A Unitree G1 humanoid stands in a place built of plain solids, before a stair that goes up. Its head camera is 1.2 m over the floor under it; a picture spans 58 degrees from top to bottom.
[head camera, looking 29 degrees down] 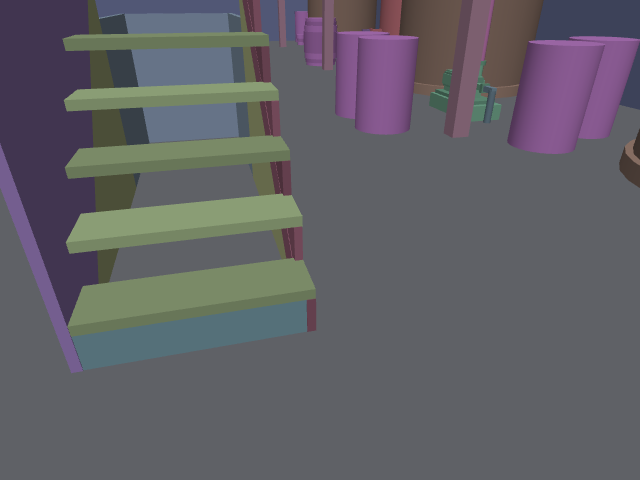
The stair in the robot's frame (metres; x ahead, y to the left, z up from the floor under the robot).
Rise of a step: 0.21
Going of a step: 0.23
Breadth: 0.93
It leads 15 degrees to the left of straight ahead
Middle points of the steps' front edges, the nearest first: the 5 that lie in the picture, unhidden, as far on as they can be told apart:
1.27 0.46 0.21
1.49 0.52 0.42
1.71 0.58 0.63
1.93 0.64 0.84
2.15 0.69 1.06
